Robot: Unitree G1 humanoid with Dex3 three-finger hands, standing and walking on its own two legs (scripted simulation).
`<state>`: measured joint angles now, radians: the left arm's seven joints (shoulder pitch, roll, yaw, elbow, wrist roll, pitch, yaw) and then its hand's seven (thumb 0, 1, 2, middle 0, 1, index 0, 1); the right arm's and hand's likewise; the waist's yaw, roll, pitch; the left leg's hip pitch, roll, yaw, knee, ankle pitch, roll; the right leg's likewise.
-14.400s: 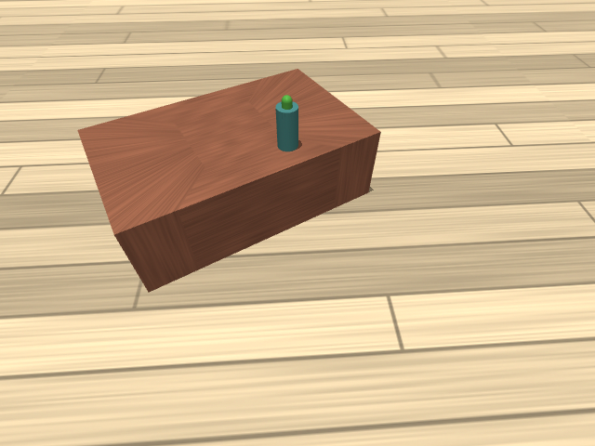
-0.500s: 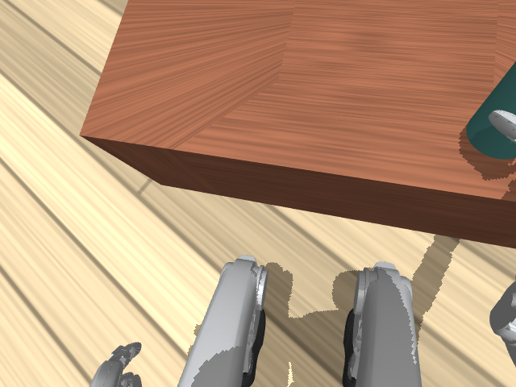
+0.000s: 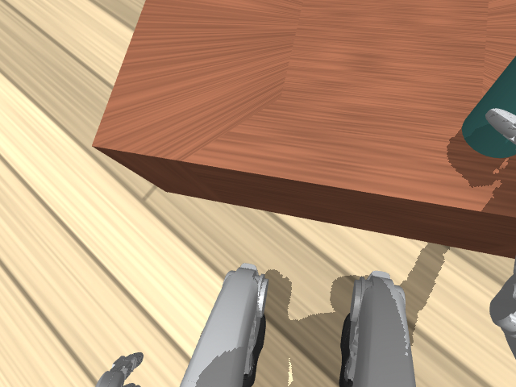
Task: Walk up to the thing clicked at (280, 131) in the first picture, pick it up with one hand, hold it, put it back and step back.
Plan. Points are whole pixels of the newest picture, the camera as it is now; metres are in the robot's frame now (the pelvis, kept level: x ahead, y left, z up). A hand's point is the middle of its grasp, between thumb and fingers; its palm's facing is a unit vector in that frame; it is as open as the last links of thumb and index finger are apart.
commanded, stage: settle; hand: right
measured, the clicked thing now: out of the picture +0.52 -0.30 +0.02
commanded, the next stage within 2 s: lift in 0.40 s
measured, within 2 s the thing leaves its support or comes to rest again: neither
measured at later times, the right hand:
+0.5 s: hand out of the picture +0.51 -0.31 +0.01, palm faces +0.38 +0.92 -0.05, open 11.9 cm
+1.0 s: hand out of the picture +0.48 -0.29 +0.07, palm faces +0.38 +0.92 -0.05, open 11.8 cm
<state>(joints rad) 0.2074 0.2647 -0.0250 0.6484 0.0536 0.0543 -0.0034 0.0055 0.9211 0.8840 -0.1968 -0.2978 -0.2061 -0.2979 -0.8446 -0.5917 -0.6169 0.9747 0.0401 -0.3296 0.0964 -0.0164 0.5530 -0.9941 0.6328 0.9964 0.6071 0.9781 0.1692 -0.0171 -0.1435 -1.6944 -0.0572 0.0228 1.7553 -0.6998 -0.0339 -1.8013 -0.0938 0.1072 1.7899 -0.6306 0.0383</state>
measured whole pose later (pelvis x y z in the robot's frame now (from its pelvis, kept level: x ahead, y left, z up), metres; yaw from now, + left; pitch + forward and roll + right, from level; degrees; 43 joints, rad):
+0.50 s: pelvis +0.00 -0.01 +0.02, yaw +0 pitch +35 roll +6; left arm 0.21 0.26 -0.02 0.67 0.06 0.03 0.01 0.01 0.93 0.88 -0.19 -0.30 -0.20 -0.30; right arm -0.83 -0.58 -0.58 1.01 0.04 -0.37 0.07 -0.02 0.58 -1.04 0.61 1.05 0.58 1.03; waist 0.17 -0.02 -0.15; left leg -1.62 -0.05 0.02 1.68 -0.68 -0.04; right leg -1.74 -0.09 0.10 1.72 -0.61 0.03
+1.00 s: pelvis +0.02 -0.01 +0.07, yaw -2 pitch +31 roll +5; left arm 0.21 0.24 0.01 0.68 0.05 0.01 0.02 0.01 0.94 0.88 -0.20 -0.31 -0.22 -0.30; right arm -0.63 -0.42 -0.50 0.80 0.08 -0.34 0.02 -0.02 0.60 -1.04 0.64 1.01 0.62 0.99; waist 0.12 -0.02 -0.16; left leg -1.40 -0.04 0.01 1.49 -0.64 -0.04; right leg -1.51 -0.09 0.08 1.54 -0.59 0.03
